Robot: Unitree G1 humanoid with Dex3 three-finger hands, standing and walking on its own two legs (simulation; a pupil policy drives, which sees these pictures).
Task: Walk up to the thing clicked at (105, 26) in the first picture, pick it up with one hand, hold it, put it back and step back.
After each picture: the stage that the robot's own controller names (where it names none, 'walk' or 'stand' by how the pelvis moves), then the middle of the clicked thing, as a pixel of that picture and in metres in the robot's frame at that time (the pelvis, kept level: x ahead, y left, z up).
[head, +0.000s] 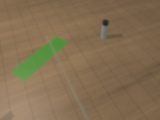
stand; (104, 29) +1.57 -0.26 -0.65
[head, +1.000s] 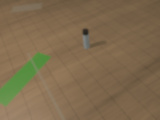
walk; (86, 39) +1.47 +0.08 -0.62
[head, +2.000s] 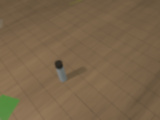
walk; (60, 71) +0.93 +0.28 -0.65
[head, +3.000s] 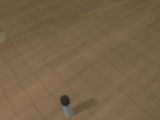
walk; (67, 106) +0.59 +0.22 -0.65
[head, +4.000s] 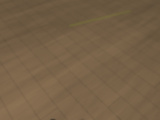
stand; out of the picture +0.42 +0.20 -0.64
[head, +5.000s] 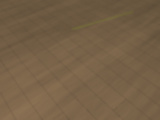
stand; out of the picture +0.41 +0.19 -0.66
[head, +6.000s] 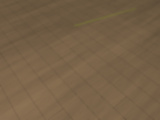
stand; out of the picture +0.42 +0.19 -0.66
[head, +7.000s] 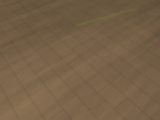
stand; out of the picture +0.41 +0.20 -0.66
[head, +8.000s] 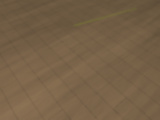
stand; out of the picture +0.40 +0.20 -0.66
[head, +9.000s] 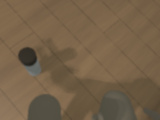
go down; (31, 63) +0.47 +0.21 -0.34
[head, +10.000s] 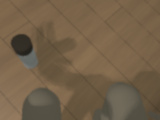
go down; (26, 54) +0.49 +0.22 -0.26
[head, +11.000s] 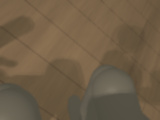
close in; out of the picture +0.48 +0.27 -0.17
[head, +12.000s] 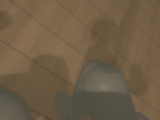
close; out of the picture +0.47 +0.28 -0.16
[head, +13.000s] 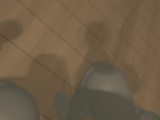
lift; out of the picture +0.43 +0.27 -0.17
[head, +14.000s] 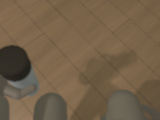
lift; (22, 76) +0.35 +0.20 -0.03
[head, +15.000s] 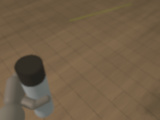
hold; (38, 90) +0.32 +0.16 +0.06
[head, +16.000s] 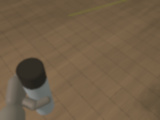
hold; (39, 90) +0.32 +0.16 +0.04
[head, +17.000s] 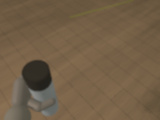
crouch; (44, 92) +0.32 +0.15 +0.04
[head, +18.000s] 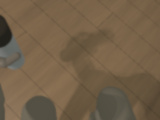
crouch; (5, 47) +0.46 +0.21 -0.05
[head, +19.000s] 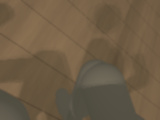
lower; out of the picture +0.47 +0.27 -0.18
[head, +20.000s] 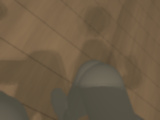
lower; out of the picture +0.47 +0.28 -0.17
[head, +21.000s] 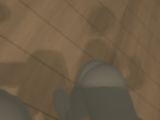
lower; out of the picture +0.46 +0.28 -0.17
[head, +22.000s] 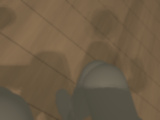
lower; out of the picture +0.46 +0.27 -0.17
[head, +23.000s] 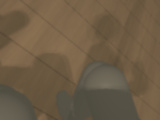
loosen; out of the picture +0.46 +0.24 -0.16
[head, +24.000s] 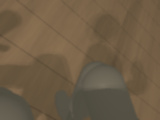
withdraw; out of the picture +0.46 +0.26 -0.18
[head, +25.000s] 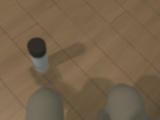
walk; (39, 57) +0.48 +0.19 -0.27
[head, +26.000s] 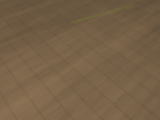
stand; out of the picture +0.41 +0.16 -0.59
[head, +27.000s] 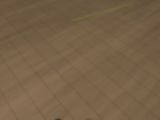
stand; out of the picture +0.41 +0.17 -0.60
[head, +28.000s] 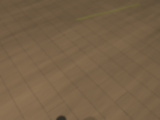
stand; out of the picture +0.42 +0.16 -0.62
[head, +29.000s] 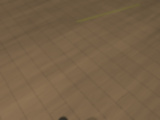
walk; out of the picture +0.43 +0.17 -0.65
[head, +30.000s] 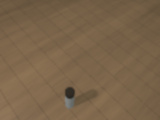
walk; (69, 98) +0.55 +0.06 -0.63
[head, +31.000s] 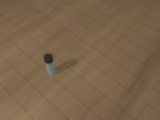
walk; (50, 65) +0.79 +0.27 -0.62
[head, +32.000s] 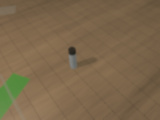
stand; (72, 58) +1.07 +0.16 -0.63
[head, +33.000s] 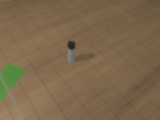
stand; (71, 52) +1.07 +0.10 -0.64
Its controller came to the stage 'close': yes
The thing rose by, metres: 0.68
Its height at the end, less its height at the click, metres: +0.00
